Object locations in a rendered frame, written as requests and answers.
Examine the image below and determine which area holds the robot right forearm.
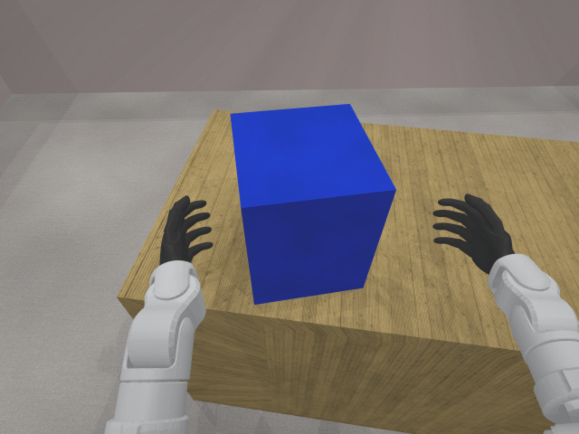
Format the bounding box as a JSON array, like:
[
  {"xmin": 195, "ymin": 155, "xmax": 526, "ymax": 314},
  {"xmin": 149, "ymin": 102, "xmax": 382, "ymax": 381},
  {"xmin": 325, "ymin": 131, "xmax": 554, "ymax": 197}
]
[{"xmin": 488, "ymin": 254, "xmax": 579, "ymax": 424}]

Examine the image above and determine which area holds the robot right hand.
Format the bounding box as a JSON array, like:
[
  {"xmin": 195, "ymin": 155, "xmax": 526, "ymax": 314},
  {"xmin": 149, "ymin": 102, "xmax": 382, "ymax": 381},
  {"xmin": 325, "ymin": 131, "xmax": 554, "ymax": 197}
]
[{"xmin": 432, "ymin": 194, "xmax": 516, "ymax": 274}]

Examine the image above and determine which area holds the carton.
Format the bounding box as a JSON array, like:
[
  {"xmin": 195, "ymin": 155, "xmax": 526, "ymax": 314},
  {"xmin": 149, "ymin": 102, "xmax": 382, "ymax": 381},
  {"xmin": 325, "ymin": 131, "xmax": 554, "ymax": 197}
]
[{"xmin": 231, "ymin": 104, "xmax": 396, "ymax": 305}]

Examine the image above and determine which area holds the robot left forearm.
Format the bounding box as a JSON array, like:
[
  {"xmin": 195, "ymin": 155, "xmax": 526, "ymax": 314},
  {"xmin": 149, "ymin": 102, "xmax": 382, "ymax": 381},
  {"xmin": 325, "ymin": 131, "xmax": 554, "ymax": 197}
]
[{"xmin": 104, "ymin": 260, "xmax": 206, "ymax": 434}]

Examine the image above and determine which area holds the robot left hand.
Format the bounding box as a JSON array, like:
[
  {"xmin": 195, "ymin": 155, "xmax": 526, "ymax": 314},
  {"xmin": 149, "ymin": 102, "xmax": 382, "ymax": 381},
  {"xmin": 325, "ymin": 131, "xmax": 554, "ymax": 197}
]
[{"xmin": 159, "ymin": 195, "xmax": 213, "ymax": 266}]

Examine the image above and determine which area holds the pedestal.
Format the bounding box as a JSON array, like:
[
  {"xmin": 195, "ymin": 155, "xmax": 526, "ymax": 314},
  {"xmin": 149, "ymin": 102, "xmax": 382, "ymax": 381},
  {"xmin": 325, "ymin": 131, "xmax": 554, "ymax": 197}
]
[{"xmin": 117, "ymin": 109, "xmax": 579, "ymax": 434}]

